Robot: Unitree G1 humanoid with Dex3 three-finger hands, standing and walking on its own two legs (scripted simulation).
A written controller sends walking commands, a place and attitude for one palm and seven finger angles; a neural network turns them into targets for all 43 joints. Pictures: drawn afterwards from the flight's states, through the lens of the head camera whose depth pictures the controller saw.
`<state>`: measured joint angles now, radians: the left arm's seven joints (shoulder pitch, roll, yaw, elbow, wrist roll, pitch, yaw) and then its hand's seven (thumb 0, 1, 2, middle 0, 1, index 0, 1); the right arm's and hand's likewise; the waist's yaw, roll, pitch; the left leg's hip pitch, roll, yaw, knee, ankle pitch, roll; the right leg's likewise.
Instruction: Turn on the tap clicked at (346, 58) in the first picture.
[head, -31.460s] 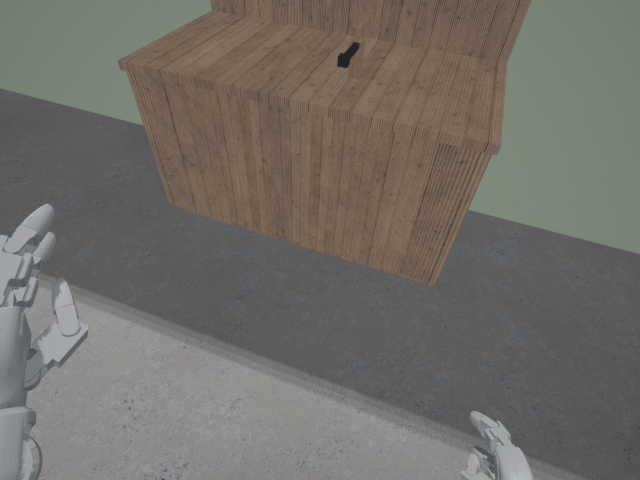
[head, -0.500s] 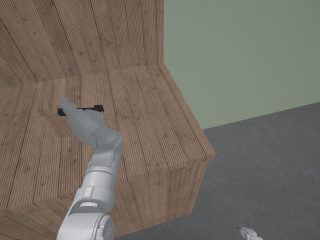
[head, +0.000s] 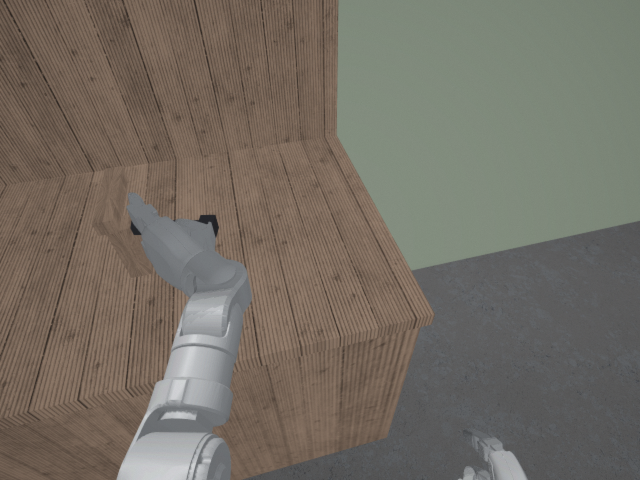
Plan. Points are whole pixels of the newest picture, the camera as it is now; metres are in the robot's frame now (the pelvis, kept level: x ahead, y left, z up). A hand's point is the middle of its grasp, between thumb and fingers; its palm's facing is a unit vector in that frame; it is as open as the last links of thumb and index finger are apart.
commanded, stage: lift the hand up off the lever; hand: left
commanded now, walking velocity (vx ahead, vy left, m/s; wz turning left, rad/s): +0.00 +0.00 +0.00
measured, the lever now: (208, 227) +0.47 +0.22 +0.05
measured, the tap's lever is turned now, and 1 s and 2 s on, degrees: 75 75 75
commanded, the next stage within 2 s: draw the hand back beside the body in 0.34 s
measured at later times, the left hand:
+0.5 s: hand (208, 223) +0.40 +0.18 +0.13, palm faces +0.72 -0.68 -0.09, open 7.8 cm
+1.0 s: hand (162, 276) +0.30 +0.20 +0.15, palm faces +0.19 -0.95 -0.23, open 7.7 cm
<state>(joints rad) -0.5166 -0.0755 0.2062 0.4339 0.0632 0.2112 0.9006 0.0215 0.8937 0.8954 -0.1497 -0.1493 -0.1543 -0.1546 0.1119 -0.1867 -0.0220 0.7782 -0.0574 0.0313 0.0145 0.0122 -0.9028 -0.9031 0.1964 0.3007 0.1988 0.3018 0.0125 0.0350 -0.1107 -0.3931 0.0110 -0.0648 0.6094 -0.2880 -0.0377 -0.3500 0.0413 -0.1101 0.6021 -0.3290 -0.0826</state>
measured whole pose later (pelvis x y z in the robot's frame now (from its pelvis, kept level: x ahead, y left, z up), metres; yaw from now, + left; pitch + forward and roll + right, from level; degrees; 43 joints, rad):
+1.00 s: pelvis +0.01 +0.02 +0.02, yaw -3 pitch -5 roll +0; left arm 0.08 0.27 0.07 -0.07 -0.06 -0.09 0.11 0.02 0.89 0.90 -0.17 -0.21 -0.17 -0.21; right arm 0.16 -0.23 0.02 0.65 0.02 -0.02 -0.05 0.01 -0.90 -0.90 0.20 0.30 0.20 0.30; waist 0.04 0.05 0.04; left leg -0.09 0.00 -0.01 0.39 -0.22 0.00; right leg -0.06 0.04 -0.05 0.37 -0.24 -0.05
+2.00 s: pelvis +0.01 +0.03 +0.02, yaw -2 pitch -5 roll -1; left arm 0.42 0.32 0.25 -0.37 -0.08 -0.11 0.11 0.02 0.89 0.89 -0.20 -0.30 -0.21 -0.31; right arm 0.16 -0.22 0.02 0.65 0.00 -0.07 -0.06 0.02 -0.90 -0.90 0.20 0.30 0.20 0.30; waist 0.06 0.06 0.03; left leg -0.10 0.00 -0.03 0.43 -0.23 0.00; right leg -0.04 0.04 -0.07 0.37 -0.23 -0.04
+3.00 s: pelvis -0.08 +0.06 -0.01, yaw -1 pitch +1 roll -2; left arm 0.50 0.39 0.33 -0.59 -0.05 -0.19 0.16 0.02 0.88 0.89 -0.21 -0.30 -0.21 -0.31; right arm 0.19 -0.22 0.00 0.59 0.01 -0.05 -0.06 0.01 -0.90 -0.90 0.20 0.30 0.20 0.30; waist -0.01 0.00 0.04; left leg -0.47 -0.01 -0.02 0.65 -0.18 0.03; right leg -0.41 0.02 -0.07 0.59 -0.20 -0.02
